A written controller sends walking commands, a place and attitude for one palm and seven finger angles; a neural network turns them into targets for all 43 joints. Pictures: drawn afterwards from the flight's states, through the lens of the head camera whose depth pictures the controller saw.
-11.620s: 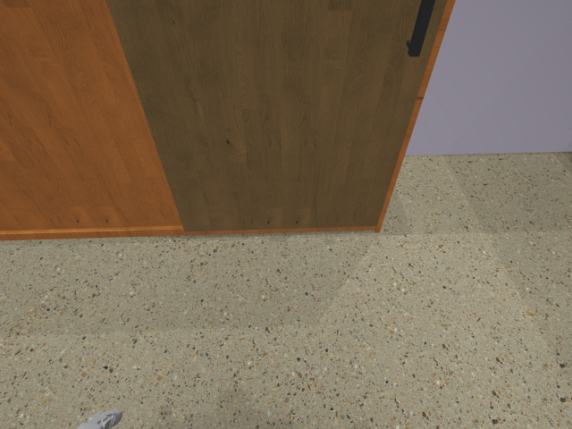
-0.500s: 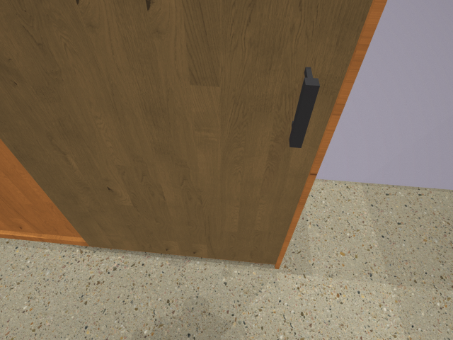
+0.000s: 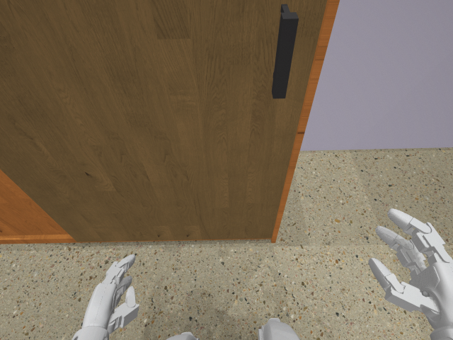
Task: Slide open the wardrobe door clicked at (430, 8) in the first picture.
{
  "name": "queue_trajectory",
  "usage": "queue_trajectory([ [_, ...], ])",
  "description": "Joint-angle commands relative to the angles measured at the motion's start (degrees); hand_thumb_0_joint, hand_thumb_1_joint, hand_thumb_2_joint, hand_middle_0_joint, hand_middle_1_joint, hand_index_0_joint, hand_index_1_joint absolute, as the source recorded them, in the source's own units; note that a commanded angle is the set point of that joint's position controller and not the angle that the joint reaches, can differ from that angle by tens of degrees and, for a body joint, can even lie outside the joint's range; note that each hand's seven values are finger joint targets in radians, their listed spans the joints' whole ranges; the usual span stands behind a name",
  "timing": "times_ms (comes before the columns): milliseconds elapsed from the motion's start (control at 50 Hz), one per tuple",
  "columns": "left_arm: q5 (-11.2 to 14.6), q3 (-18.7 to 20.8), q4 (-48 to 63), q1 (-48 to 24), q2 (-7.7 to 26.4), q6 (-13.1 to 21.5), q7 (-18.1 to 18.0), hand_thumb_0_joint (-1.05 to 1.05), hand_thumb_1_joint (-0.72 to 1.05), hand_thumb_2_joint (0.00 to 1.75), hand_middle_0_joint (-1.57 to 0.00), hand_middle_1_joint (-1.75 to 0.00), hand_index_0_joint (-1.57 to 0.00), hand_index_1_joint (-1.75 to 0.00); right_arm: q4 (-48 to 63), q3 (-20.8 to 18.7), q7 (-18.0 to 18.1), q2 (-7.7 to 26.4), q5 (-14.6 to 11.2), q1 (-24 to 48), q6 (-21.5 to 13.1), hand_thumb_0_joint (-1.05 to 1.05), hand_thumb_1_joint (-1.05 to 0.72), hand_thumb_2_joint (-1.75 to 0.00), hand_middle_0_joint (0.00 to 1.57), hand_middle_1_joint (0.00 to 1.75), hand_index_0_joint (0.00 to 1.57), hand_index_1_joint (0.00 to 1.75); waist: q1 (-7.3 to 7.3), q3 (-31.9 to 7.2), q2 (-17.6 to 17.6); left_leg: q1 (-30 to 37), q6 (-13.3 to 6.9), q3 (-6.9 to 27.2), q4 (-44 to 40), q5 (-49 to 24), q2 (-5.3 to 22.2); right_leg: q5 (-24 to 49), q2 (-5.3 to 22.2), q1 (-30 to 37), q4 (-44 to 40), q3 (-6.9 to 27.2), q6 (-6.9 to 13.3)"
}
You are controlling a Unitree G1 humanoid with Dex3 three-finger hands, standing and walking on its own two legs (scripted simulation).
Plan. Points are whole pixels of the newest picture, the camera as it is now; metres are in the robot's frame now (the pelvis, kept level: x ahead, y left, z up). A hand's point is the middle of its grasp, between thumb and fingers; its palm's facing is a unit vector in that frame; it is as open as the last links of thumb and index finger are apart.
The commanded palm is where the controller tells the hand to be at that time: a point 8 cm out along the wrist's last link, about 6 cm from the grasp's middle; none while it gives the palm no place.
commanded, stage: raise the hand with hooked fingers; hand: right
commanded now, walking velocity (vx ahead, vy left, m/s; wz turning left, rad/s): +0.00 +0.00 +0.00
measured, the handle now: (281, 53) +0.57 -0.10 +0.21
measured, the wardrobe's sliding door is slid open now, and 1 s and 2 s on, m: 0.00 0.00 0.00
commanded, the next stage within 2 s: move the hooked fingers beside the handle in 1.56 s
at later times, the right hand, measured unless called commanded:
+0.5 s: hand (422, 220) +0.26 -0.26 +0.14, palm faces +0.05 +1.00 -0.06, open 12.3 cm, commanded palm +0.23 -0.31 +0.15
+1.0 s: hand out of the picture +0.29 -0.28 +0.22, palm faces +0.08 +1.00 -0.05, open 13.9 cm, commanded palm +0.26 -0.32 +0.23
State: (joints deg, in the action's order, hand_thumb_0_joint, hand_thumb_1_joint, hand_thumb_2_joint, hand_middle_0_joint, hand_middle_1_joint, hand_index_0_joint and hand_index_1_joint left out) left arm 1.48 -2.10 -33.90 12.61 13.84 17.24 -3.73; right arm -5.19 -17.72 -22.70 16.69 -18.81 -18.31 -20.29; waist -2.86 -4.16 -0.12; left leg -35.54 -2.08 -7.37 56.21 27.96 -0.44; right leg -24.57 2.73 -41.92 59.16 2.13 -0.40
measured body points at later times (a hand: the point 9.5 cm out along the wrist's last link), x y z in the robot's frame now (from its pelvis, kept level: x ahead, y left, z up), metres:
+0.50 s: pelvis +0.03 -0.01 +0.04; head +0.04 -0.02 +0.49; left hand +0.20 +0.23 -0.03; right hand +0.25 -0.32 +0.14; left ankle +0.01 +0.10 -0.67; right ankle +0.05 -0.12 -0.67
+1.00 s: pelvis +0.02 +0.00 +0.06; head +0.00 +0.01 +0.51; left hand +0.21 +0.21 -0.01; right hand +0.28 -0.34 +0.22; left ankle +0.01 +0.10 -0.67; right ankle +0.05 -0.12 -0.67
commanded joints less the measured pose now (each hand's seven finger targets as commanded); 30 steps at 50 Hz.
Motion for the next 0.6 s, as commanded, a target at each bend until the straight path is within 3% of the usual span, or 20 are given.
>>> queue_trajectory([
  [0, 0.43, 2.75, 6.66, -2.14, 8.04, 3.73, -1.62, 0.0, 0.9, 0.9, -0.2, -0.3, -0.2, -0.3, 11.93, -6.08, -0.47, 13.73, -1.75, 9.67, -0.33, 0.0, -0.25, -0.62, 0.25, 0.72, 0.25, 0.72, 2.43, -8.06, -6.21, 2.42, 0.74, 6.65, -15.12, -4.0, -0.39, 4.96, -1.56, 10.7, -13.18, 0.97, 1.93],
  [20, 0.5, 2.61, 6.63, -2.49, 7.93, 3.87, -1.59, 0.0, 0.9, 0.9, -0.2, -0.3, -0.2, -0.3, 11.72, -6.73, -0.77, 14.0, -2.38, 9.39, 0.8, 0.0, -0.22, -0.61, 0.25, 0.74, 0.25, 0.74, 1.91, -8.89, -7.13, 3.82, 0.81, 6.61, -15.59, -4.96, -0.22, 5.75, -1.72, 11.23, -13.66, 0.78, 1.83],
  [40, 0.57, 2.56, 6.52, -2.52, 7.88, 3.93, -1.63, 0.0, 0.9, 0.9, -0.2, -0.3, -0.2, -0.3, 10.79, -7.66, -0.92, 14.56, -2.86, 8.98, 1.85, 0.0, -0.2, -0.6, 0.25, 0.75, 0.25, 0.75, 1.68, -9.22, -5.22, 4.92, 0.97, 6.39, -16.06, -6.4, -0.23, 6.94, -1.64, 11.77, -14.14, 0.82, 1.84],
  [80, 0.55, 2.33, 6.64, -2.66, 7.73, 4.16, -1.43, 0.0, 0.9, 0.9, -0.2, -0.3, -0.2, -0.3, 10.07, -8.7, -1.23, 14.49, -3.87, 7.62, 3.32, 0.0, -0.15, -0.58, 0.25, 0.78, 0.25, 0.78, 0.59, -10.16, -5.54, 7.7, 0.87, 6.01, -16.26, -10.11, -0.19, 9.8, -1.77, 12.83, -15.08, 0.68, 1.68],
  [140, 0.59, 2.6, 6.84, -2.81, 7.62, 4.81, -1.04, 0.0, 0.9, 0.9, -0.2, -0.3, -0.2, -0.3, 11.65, -8.26, -0.73, 13.26, -4.53, 6.78, 4.06, 0.0, -0.08, -0.55, 0.26, 0.82, 0.26, 0.82, 0.57, -10.6, -3.03, 8.97, 1.34, 5.17, -16.94, -13.83, -0.38, 12.13, -1.8, 15.12, -16.39, 0.39, 1.78],
  [180, 0.52, 2.71, 6.54, -2.43, 7.96, 4.97, -0.78, 0.0, 0.9, 0.9, -0.2, -0.3, -0.2, -0.3, 11.49, -9.47, -0.55, 14.2, -4.72, 6.86, 4.34, 0.0, -0.04, -0.53, 0.26, 0.86, 0.26, 0.86, 0.33, -10.52, -2.27, 10.71, 1.34, 5.28, -17.26, -16.46, -0.35, 14.05, -1.83, 15.51, -16.89, 0.22, 1.74],
  [220, 0.73, 2.76, 6.58, -2.38, 8.11, 5.09, -0.7, 0.0, 0.9, 0.9, -0.2, -0.3, -0.2, -0.3, 13.17, -8.1, -0.44, 13.25, -4.26, 7.55, 4.53, 0.0, 0.01, -0.51, 0.27, 0.88, 0.27, 0.88, 0.7, -9.81, -3.39, 10.18, 1.32, 4.22, -17.38, -17.52, -0.61, 14.73, -1.8, 17.5, -18.13, 0.14, 1.79],
  [260, 0.57, 2.89, 6.29, -2.12, 8.42, 5.22, -0.84, 0.0, 0.9, 0.9, -0.2, -0.3, -0.2, -0.3, 13.56, -9.46, -0.04, 15.04, -4.03, 8.08, 5.11, 0.0, 0.06, -0.49, 0.27, 0.92, 0.27, 0.92, 0.34, -9.82, -2.71, 11.46, 1.25, 4.31, -18.03, -18.88, -0.69, 15.95, -1.67, 18.52, -18.72, 0.12, 1.87],
  [320, 0.9, 2.76, 6.21, -2.24, 8.32, 5.24, -1.14, 0.0, 0.9, 0.9, -0.2, -0.3, -0.2, -0.3, 15.64, -8.75, 0.27, 14.6, -3.81, 10.27, 5.75, 0.0, 0.13, -0.46, 0.27, 0.96, 0.27, 0.96, 0.73, -9.17, -4.91, 11.71, 1.34, 3.87, -19.05, -19.2, -0.54, 16.03, -1.77, 20.83, -20.4, -0.01, 1.74],
  [360, 0.81, 2.59, 5.79, -2.15, 8.59, 5.11, -1.51, 0.0, 0.9, 0.9, -0.2, -0.3, -0.2, -0.3, 15.65, -10.01, 0.72, 16.57, -3.49, 12.15, 6.53, 0.0, 0.17, -0.44, 0.28, 0.99, 0.28, 0.99, 0.44, -8.65, -3.97, 13.2, 1.1, 3.75, -19.81, -19.71, -0.69, 16.82, -1.61, 21.59, -21.38, 0.29, 1.77],
  [380, 0.93, 2.44, 5.98, -2.36, 8.44, 5.06, -1.6, 0.0, 0.9, 0.9, -0.2, -0.3, -0.2, -0.3, 16.08, -9.54, 0.72, 16.0, -3.37, 13.08, 6.94, 0.0, 0.2, -0.43, 0.28, 1.0, 0.28, 1.0, 0.42, -8.54, -5.46, 13.4, 1.1, 3.59, -20.06, -19.99, -0.55, 17.04, -1.67, 22.46, -22.05, 0.2, 1.64],
  [440, 1.17, 2.21, 5.72, -2.84, 8.21, 5.03, -2.01, 0.0, 0.9, 0.9, -0.2, -0.3, -0.2, -0.3, 16.13, -9.75, 0.85, 16.4, -3.22, 15.24, 8.15, 0.0, 0.27, -0.4, 0.28, 1.05, 0.28, 1.05, 0.55, -8.2, -5.66, 14.33, 1.17, 3.29, -21.44, -20.06, -0.52, 17.11, -1.61, 24.66, -23.57, 0.36, 1.55],
  [540, 1.5, 1.52, 5.7, -3.87, 8.05, 4.5, -2.54, 0.0, 0.9, 0.9, -0.2, -0.3, -0.2, -0.3, 14.57, -10.2, -0.17, 17.76, -3.29, 20.34, 11.58, 0.0, 0.38, -0.35, 0.29, 1.12, 0.29, 1.12, 0.28, -6.63, -6.42, 16.63, 1.12, 3.51, -24.13, -20.78, -0.45, 17.0, -1.77, 26.66, -26.04, 0.38, 1.56],
  [580, 1.62, 1.18, 5.72, -4.09, 8.01, 4.15, -2.7, 0.0, 0.9, 0.9, -0.2, -0.3, -0.2, -0.3, 12.99, -10.35, -0.53, 17.9, -3.38, 21.7, 13.21, 0.0, 0.43, -0.33, 0.29, 1.15, 0.29, 1.15, 0.23, -5.92, -4.7, 17.81, 1.16, 3.65, -25.41, -21.16, -0.54, 16.92, -1.78, 27.1, -26.93, 0.24, 1.71],
])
